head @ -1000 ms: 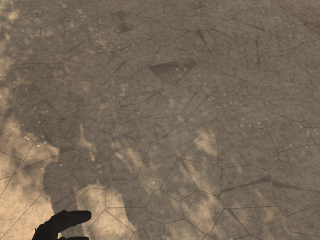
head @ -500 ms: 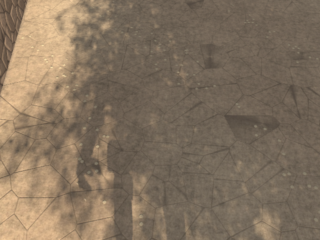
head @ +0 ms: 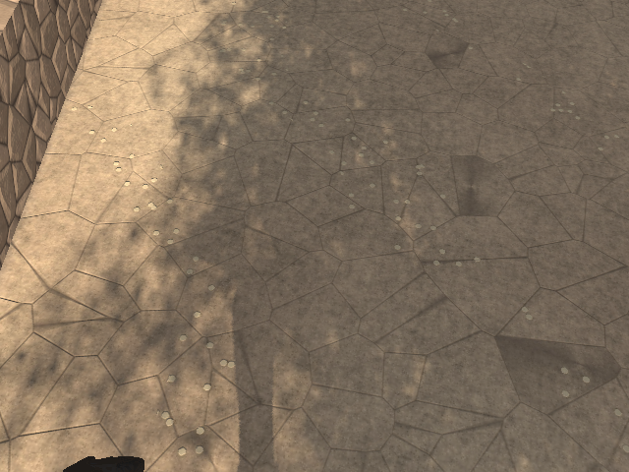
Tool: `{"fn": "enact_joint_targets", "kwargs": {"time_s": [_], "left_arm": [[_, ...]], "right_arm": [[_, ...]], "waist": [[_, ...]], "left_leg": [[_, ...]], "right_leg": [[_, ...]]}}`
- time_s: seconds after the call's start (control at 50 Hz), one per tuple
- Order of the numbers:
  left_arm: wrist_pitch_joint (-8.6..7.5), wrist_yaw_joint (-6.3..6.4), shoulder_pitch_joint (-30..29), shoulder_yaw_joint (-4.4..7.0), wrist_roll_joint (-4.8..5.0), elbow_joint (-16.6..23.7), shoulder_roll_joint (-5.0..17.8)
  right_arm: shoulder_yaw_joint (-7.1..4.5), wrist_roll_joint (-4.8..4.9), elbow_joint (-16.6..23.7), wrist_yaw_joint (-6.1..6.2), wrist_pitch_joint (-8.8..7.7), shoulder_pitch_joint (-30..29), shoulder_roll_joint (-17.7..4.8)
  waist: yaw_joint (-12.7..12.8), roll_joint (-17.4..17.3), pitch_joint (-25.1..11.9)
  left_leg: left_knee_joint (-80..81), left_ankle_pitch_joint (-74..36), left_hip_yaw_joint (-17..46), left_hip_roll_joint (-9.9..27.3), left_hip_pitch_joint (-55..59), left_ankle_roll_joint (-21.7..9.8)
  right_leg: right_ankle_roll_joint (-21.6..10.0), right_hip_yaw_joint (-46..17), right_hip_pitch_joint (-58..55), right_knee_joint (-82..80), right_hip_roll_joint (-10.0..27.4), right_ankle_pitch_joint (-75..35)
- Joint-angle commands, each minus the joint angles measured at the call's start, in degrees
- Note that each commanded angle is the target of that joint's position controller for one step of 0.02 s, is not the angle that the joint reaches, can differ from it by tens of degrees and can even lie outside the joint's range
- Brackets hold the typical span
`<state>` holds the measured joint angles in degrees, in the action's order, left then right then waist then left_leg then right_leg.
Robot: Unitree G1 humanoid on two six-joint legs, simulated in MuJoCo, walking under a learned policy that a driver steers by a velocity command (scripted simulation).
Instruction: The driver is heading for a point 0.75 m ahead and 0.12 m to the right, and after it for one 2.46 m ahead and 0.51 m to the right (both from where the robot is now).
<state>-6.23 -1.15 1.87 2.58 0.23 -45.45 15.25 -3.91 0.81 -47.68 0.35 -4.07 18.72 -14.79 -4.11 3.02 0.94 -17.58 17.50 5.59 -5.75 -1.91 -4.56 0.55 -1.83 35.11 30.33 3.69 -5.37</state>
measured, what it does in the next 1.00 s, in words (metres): walks ahead: right foot, then left foot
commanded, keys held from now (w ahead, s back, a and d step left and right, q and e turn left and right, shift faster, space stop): w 0.56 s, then w+e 0.44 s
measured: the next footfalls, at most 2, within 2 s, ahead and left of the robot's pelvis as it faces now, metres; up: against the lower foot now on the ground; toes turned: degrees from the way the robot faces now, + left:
right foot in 0.10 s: +0.24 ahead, -0.13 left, +0.00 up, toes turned +0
left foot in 0.62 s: +0.53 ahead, +0.11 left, +0.00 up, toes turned +2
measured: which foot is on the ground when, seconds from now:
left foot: down 0.00-0.10, up 0.12-0.60, down 0.62-1.00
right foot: up 0.00-0.08, down 0.10-0.62, up 0.64-1.00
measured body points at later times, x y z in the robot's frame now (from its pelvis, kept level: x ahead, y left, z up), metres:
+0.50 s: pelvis +0.28 -0.03 +0.00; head +0.31 -0.04 +0.45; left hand +0.28 +0.24 -0.13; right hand +0.50 -0.26 -0.09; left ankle +0.46 +0.13 -0.69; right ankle +0.20 -0.13 -0.74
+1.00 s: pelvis +0.55 +0.01 +0.00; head +0.57 +0.01 +0.45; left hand +0.75 +0.25 -0.11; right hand +0.55 -0.27 -0.13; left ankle +0.49 +0.11 -0.74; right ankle +0.70 -0.18 -0.68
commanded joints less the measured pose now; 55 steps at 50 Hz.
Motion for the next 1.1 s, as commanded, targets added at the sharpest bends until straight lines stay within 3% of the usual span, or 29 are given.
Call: {"fn": "enact_joint_targets", "kwargs": {"time_s": [0.02,0.06,0.08,0.1,0.12,0.14,0.16,0.18,0.2,0.24,0.28,0.42,0.48,0.54,0.58,0.6,0.62,0.64,0.66,0.68,0.7,0.72,0.74,0.8,0.84,0.94,1.0,1.04,1.1], "left_arm": [[-1.64,-0.83,-6.31,1.28,0.13,5.69,6.08],[-1.88,-0.85,-0.6,2.04,0.1,4.43,7.68],[-1.92,-0.61,7.05,3.04,-0.13,2.22,9.54],[-1.83,-0.33,17.04,3.71,-0.87,0.64,12.35],[-1.27,-0.52,22.81,4.93,-1.1,-1.3,16.19],[-1.03,-0.81,22.8,3.54,0.6,-1.64,10.92],[-0.78,-0.57,18.48,2.67,0.89,-0.78,8.1],[-0.38,-0.37,14.49,2.23,0.21,0.19,7.22],[-0.28,-0.48,11.97,1.79,-0.33,0.43,6.2],[-0.55,-0.64,10.76,1.24,-0.92,0.28,5.15],[-0.85,-0.52,11.61,1.47,-0.31,-0.54,6.21],[0.3,0.77,16.6,2.12,0.7,-2.98,9.04],[1.01,0.77,20.12,2.12,0.99,-4.61,9.35],[2.06,1.05,21.26,2.38,1.07,-5.64,10.0],[2.61,1.33,20.45,2.66,1.14,-5.76,10.89],[2.84,1.41,19.21,2.57,1.25,-5.57,10.97],[2.81,1.46,18.59,1.94,0.78,-4.84,9.56],[2.05,1.32,20.95,0.48,-0.15,-2.86,5.0],[0.96,1.04,25.58,-0.58,0.45,-3.45,1.91],[0.63,0.89,20.99,1.22,2.17,-3.36,8.34],[0.57,0.9,16.74,1.67,2.64,-1.84,9.37],[0.82,1.16,14.81,1.78,2.01,-1.61,8.7],[1.54,1.33,15.12,2.14,1.55,-1.83,7.95],[3.78,1.41,17.61,2.02,1.77,-2.23,4.49],[4.38,1.56,15.57,2.22,1.44,-1.06,4.26],[3.73,0.14,8.07,1.73,0.91,1.77,2.85],[3.64,-0.94,1.82,1.07,0.77,4.57,1.9],[3.57,-1.71,-0.54,1.07,0.38,6.52,2.05],[3.6,-2.64,3.74,2.41,0.15,7.55,4.62]], "right_arm": [[-2.26,-0.05,0.8,0.65,0.19,3.61,-9.25],[-2.42,-0.15,1.16,0.86,0.7,1.95,-10.02],[-1.99,-0.36,1.62,0.75,0.88,0.9,-9.3],[-0.97,-1.09,2.86,0.63,0.94,0.63,-7.26],[0.42,-0.12,2.87,0.23,-0.13,9.5,-2.05],[0.14,0.58,2.11,0.0,-0.97,8.12,-5.75],[-0.71,1.46,3.63,-0.24,-1.42,1.91,-9.07],[-0.51,1.11,4.79,-0.17,-1.67,-2.36,-8.85],[-0.68,0.12,5.41,-0.08,-1.71,-4.65,-8.23],[-0.83,-0.25,5.09,-0.06,-0.97,-2.58,-6.69],[-0.42,-0.34,5.14,0.05,-0.32,-2.1,-4.96],[0.76,-0.45,8.67,-0.49,-0.82,-14.86,-2.65],[0.92,0.12,10.38,-1.29,-1.15,-19.95,-2.81],[0.74,0.3,12.02,-2.32,-1.68,-22.52,-3.81],[0.03,0.12,11.62,-2.56,-2.0,-19.47,-5.55],[-0.93,-0.09,10.07,-2.34,-2.15,-13.53,-7.14],[-2.34,-0.59,7.51,-1.78,-2.23,-3.96,-10.33],[-3.65,-1.9,6.38,-1.12,-2.02,4.98,-15.55],[-3.37,-1.4,5.59,-1.29,-1.44,6.88,-14.96],[-2.09,-0.92,5.67,-1.11,-1.27,5.39,-10.18],[-1.48,-0.54,5.92,-0.94,-1.29,1.21,-8.68],[-0.98,-0.85,6.06,-1.05,-1.46,-2.7,-7.16],[-0.58,-1.14,6.07,-1.25,-1.84,-5.45,-5.55],[-0.79,-1.62,4.81,-1.41,-3.03,-8.16,-5.0],[-1.21,-1.93,3.71,-1.01,-3.33,-7.66,-5.94],[-1.75,-1.75,1.92,0.24,-2.68,-5.75,-7.96],[-2.25,-1.12,0.54,0.66,-1.8,-2.52,-9.44],[-2.48,-0.68,0.15,0.98,-0.56,-2.43,-10.08],[-3.07,0.42,0.81,1.98,1.23,-3.86,-12.26]], "waist": [[-0.01,-8.57,1.52],[3.49,-9.54,-1.37],[7.3,-8.54,-6.55],[11.1,-4.3,-14.99],[8.19,12.54,-22.18],[9.74,11.54,-21.37],[10.03,6.05,-11.72],[8.75,0.43,-6.96],[7.23,-1.57,-2.95],[4.49,0.87,-2.5],[3.76,1.39,-2.19],[7.39,0.17,0.2],[9.32,0.44,1.62],[8.93,1.12,2.33],[6.33,2.12,0.47],[2.59,1.96,-2.88],[-1.63,0.79,-9.52],[-3.11,-8.14,-18.97],[-1.7,-18.82,-25.63],[-3.04,-12.85,-18.61],[-1.85,-10.8,-10.65],[0.03,-7.86,-6.68],[2.01,-8.41,-3.72],[5.09,-8.98,-1.38],[5.28,-7.43,-0.08],[3.15,-5.83,1.83],[0.52,-4.65,3.87],[0.38,-4.86,4.95],[3.72,-8.4,-0.09]], "left_leg": [[0.52,-23.48,9.12,18.21,3.4,-6.97],[-5.56,-38.05,8.05,17.34,4.82,-5.5],[-14.28,-44.25,5.71,14.24,2.81,-4.24],[-29.53,-33.43,3.34,10.62,-6.65,-2.49],[-51.36,0.66,-0.4,0.69,-29.55,2.25],[-57.99,15.08,4.78,1.54,-38.17,2.0],[-59.83,10.9,4.16,4.78,-42.56,1.65],[-57.55,5.75,1.59,7.88,-41.37,1.49],[-53.41,2.69,0.43,9.78,-39.95,1.74],[-48.64,-0.07,0.02,12.01,-34.66,2.1],[-44.37,-1.1,-1.2,12.89,-34.39,3.12],[-20.48,-21.26,-4.64,11.38,-33.67,4.91],[-15.39,-22.41,-5.21,10.13,-33.84,4.5],[-12.07,-17.18,-5.01,9.29,-34.86,2.67],[-10.14,-13.31,-5.78,7.68,-28.47,1.07],[-8.05,-13.93,-7.05,6.13,-19.41,-0.22],[-9.77,-16.33,-5.13,8.37,-3.99,-2.37],[-11.58,-15.77,12.39,22.64,18.59,-8.18],[-4.52,-6.88,32.28,30.84,26.91,-13.01],[-2.14,-0.35,28.55,28.55,21.51,-10.42],[-0.16,-1.74,20.19,26.83,12.8,-8.31],[2.35,-4.09,14.87,24.54,5.03,-7.24],[4.89,-6.77,10.06,22.53,-0.71,-6.51],[9.54,-13.19,1.15,20.69,-8.2,-6.42],[10.41,-17.45,-3.08,20.58,-8.21,-6.55],[10.95,-21.28,-11.92,19.04,-5.06,-4.96],[10.32,-22.31,-14.17,20.84,-0.22,-4.76],[6.17,-32.74,-16.18,21.37,2.99,-3.92],[-5.3,-56.15,-17.66,21.41,6.04,-1.55]], "right_leg": [[-2.53,0.24,0.61,-2.33,-0.74,4.43],[-4.64,2.47,-7.45,-3.62,-3.08,8.51],[-6.46,3.11,-18.59,-3.96,-3.57,6.28],[-10.13,-5.96,-35.25,-1.71,4.71,4.78],[-19.71,-32.13,-56.15,-6.03,17.3,15.59],[-19.71,-41.9,-57.36,-12.46,18.46,26.33],[-16.82,-33.69,-49.96,-13.41,16.71,28.58],[-15.09,-26.61,-41.53,-14.56,14.49,24.46],[-14.62,-22.06,-34.32,-16.21,12.38,18.29],[-14.11,-16.59,-28.38,-18.71,9.69,10.65],[-14.84,-12.64,-26.43,-20.64,9.07,5.6],[-11.95,-2.56,-27.21,-22.58,5.52,0.37],[-11.85,-3.19,-31.3,-21.24,7.36,1.81],[-11.09,-4.51,-37.32,-17.97,10.32,-1.36],[-9.94,-4.96,-38.59,-13.34,10.71,-10.2],[-8.86,-3.76,-37.19,-6.89,8.92,-17.87],[-7.16,-2.0,-30.62,4.21,5.86,-16.49],[-3.77,1.44,-11.25,25.08,-0.59,2.7],[-2.49,-2.73,2.34,37.95,-6.16,39.49],[-2.84,-6.35,7.63,43.28,-2.95,37.91],[-3.03,-4.64,9.26,42.7,-0.48,32.3],[-2.74,-3.79,7.11,40.29,1.67,27.56],[-2.45,-3.99,4.53,37.93,3.17,24.34],[-1.4,-4.12,0.36,36.17,4.51,19.53],[-0.71,-4.93,3.25,33.54,4.64,15.22],[-0.58,-2.07,4.17,17.64,3.71,2.03],[-1.57,0.9,5.51,11.1,3.17,1.63],[-2.38,3.3,5.58,7.45,1.88,4.46],[-4.69,7.7,-3.09,6.1,-3.17,11.81]]}}
Over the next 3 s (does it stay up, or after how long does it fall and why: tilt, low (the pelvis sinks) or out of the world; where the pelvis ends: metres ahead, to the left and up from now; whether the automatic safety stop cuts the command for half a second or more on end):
stays up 0.80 -0.03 0.00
